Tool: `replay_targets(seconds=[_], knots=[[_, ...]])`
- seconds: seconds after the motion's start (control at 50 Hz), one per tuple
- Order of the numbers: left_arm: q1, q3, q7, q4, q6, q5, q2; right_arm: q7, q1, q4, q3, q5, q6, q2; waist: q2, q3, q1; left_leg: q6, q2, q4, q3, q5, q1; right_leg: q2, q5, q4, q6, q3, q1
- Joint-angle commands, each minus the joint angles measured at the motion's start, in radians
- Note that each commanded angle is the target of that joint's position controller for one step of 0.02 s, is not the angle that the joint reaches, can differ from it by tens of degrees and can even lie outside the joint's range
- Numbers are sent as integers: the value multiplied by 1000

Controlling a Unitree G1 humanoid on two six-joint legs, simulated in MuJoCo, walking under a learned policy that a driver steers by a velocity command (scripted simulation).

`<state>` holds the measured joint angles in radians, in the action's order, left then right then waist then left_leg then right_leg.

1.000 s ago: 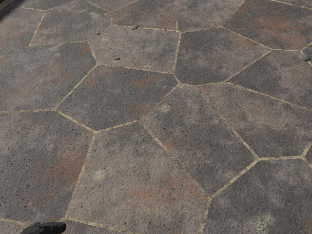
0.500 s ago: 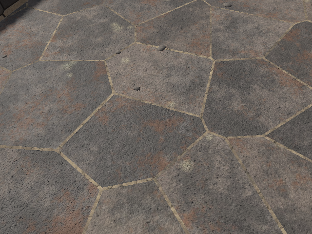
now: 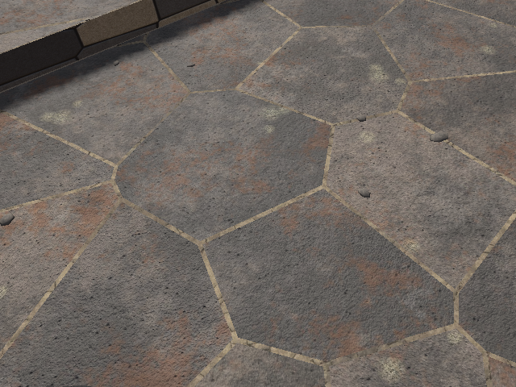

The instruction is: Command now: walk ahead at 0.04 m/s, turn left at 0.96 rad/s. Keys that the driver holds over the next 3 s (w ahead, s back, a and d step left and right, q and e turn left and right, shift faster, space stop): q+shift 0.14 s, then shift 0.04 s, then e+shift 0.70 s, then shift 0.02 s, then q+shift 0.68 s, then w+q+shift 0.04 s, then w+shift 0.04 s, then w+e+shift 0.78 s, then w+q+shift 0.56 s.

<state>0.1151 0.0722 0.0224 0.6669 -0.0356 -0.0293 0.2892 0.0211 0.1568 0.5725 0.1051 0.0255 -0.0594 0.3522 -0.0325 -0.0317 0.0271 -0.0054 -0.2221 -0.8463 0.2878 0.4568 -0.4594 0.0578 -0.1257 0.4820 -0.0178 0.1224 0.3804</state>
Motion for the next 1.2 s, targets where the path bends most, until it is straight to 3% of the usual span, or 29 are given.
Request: replay_targets(seconds=[0.02, 0.06, 0.1, 0.18, 0.24, 0.28, 0.32, 0.34, 0.36, 0.38, 0.4, 0.42, 0.48, 0.52, 0.6, 0.66, 0.7, 0.72, 0.74, 0.76, 0.78, 0.8, 0.82, 0.84, 0.94, 1.04, 1.08, 1.14, 1.2], knots=[[-65, 30, 15, -112, 2, 1, 96, -10, 83, -40, 45, 1, 7, 172, 158, 131, 15, 69, 145, -359, -97, 17, -201, -347, 68, -150, 215, 276, -244], [-86, 19, 29, -121, 18, 12, 93, -7, 112, -26, 31, -1, -12, 127, 129, 76, 11, 91, 175, -476, -165, -66, -219, -289, 54, -165, 190, 150, -179], [-59, 19, 35, -111, 27, 0, 104, -8, 75, -47, 16, 6, -11, 89, 158, 58, -12, 103, 216, -429, -235, -112, -234, -262, 87, -190, 197, 54, -185], [19, 33, 32, -79, 37, -2, 137, -10, -6, -80, -1, -2, 0, 50, 175, 110, -71, 123, 280, -270, -253, -97, -217, -312, 155, -186, 247, 10, -293], [2, 36, 5, -66, 39, 14, 158, -11, 9, -64, -24, -21, 10, 4, 185, 152, -58, 93, 249, -78, -273, -29, -21, -305, 224, -162, 263, -18, -228], [5, 25, -15, -47, 35, 32, 139, -12, 36, -34, -27, -28, 13, -1, 209, 154, -50, 71, 227, 75, -288, -33, 72, -307, 219, -147, 265, 3, -214], [-2, 0, -31, -23, 29, 52, 89, -17, 99, 16, -34, -35, 16, -34, 202, 138, -4, 37, 210, 395, -301, -209, 254, -271, 187, -97, 223, -1, -146], [43, -1, -37, -2, 24, 66, 93, -17, 112, 23, -27, -35, 18, -3, 196, 129, 0, 8, 207, 512, -294, -320, 377, -246, 156, -77, 171, -2, -76], [79, -6, -46, -1, 14, 50, 84, -7, 146, 18, -12, -39, 16, 70, 122, 171, -9, -32, 333, 482, -174, -420, 518, -201, -2, -10, 91, -15, 17], [89, -20, -60, -30, 1, 27, 33, 7, 107, 6, 10, -56, 4, 171, -138, 171, -48, -143, 535, 431, -30, -609, 535, -97, -289, 129, 12, -118, 166], [31, 0, -47, -46, 0, 44, 99, 7, 90, 12, 19, -68, 6, 157, -228, 159, 11, -261, 613, 488, 7, -533, 369, -83, -441, 291, -19, -153, 168], [18, 26, -36, -40, 12, 60, 163, 8, 55, -3, 8, -76, 19, 122, -196, 102, 20, -273, 595, 516, -18, -536, 324, -86, -458, 483, -31, -129, 195], [125, 45, 0, 6, 73, 54, 134, 21, -68, -10, -14, -44, 50, 37, -181, 51, -41, -203, 536, 520, -175, -580, 283, -104, -368, 724, -65, -90, 267], [110, 39, 2, -17, 89, 53, 98, 27, -81, -3, -15, -43, 52, 17, -138, 44, -44, -184, 520, 523, -243, -545, 293, -122, -281, 680, -79, -115, 278], [42, 14, -38, -91, 88, 49, 45, 31, -57, 19, 7, -37, 44, 60, -126, 91, -5, -180, 548, 484, -312, -567, 346, -152, -239, 414, -59, -163, 176], [75, 29, -58, -112, 92, 52, 84, 18, -47, 37, 26, -18, 48, 98, -132, 111, -13, -165, 590, 437, -328, -617, 357, -127, -242, 292, -15, -214, 84], [136, 44, -56, -102, 101, 52, 92, 7, -68, 47, 28, 3, 51, 90, -102, 111, -55, -102, 577, 338, -384, -555, 310, -89, -130, 134, 31, -247, -37], [190, 63, -40, -87, 101, 46, 127, -2, -18, 73, 24, 2, 54, 59, -16, 118, -69, -43, 518, 208, -439, -451, 241, -63, -5, 36, 72, -205, -155], [250, 106, -18, -96, 93, 43, 274, -6, -15, 49, 14, -32, 56, 17, 283, 115, -76, 62, 387, -125, -523, -133, -30, -257, 440, -55, 179, 121, -344], [247, 108, -24, -125, 68, 11, 340, 1, -137, -32, -6, -57, 61, -23, 421, 170, -86, 107, 217, -364, -359, 257, -293, -425, 528, -108, 394, 493, -402], [249, 93, -38, -128, 42, 3, 285, 5, -186, -24, 6, -47, 65, 30, 237, 221, -134, 86, 233, -462, -227, 235, -323, -427, 397, -139, 401, 442, -421], [221, 83, -32, -121, 26, 14, 261, 10, -193, -20, 6, -30, 69, 25, 184, 181, -106, 56, 241, -455, -199, 149, -324, -378, 300, -136, 349, 372, -382], [158, 76, -22, -126, 28, 39, 232, 19, -160, 4, 10, -32, 70, 31, 108, 144, -65, 48, 262, -399, -186, 52, -320, -324, 223, -130, 290, 302, -338], [91, 64, -10, -141, 38, 55, 202, 26, -141, 13, 17, -40, 68, 51, 117, 125, -34, 48, 270, -338, -180, -23, -293, -293, 188, -130, 254, 260, -283], [41, 39, 19, -166, 54, 32, 162, 11, -48, 85, 2, -30, 61, 15, 130, 178, -19, 91, 233, -190, -222, -178, -162, -237, 231, -113, 228, 156, -241], [21, -14, -2, -118, 42, -8, 61, -9, -32, 108, -27, -24, 52, -21, 173, 147, -47, 88, 300, 48, -251, -207, 73, -232, 73, -142, 227, 81, -127], [16, -7, -16, -98, 38, -13, 100, -15, -50, 91, -19, -14, 53, 23, 182, 78, -63, 67, 286, 94, -276, -167, 95, -251, -19, -155, 238, 95, -96], [9, 15, -5, -83, 49, 10, 164, -19, -40, 65, -8, -3, 61, 68, 166, 29, -58, 32, 259, 167, -311, -118, 40, -293, 108, -98, 247, 119, -174], [31, 23, 17, -75, 57, 30, 149, -27, 22, 64, -4, -8, 69, 81, 88, 59, -37, -28, 280, 323, -249, -431, 99, -253, 168, 29, 170, 53, -231]])
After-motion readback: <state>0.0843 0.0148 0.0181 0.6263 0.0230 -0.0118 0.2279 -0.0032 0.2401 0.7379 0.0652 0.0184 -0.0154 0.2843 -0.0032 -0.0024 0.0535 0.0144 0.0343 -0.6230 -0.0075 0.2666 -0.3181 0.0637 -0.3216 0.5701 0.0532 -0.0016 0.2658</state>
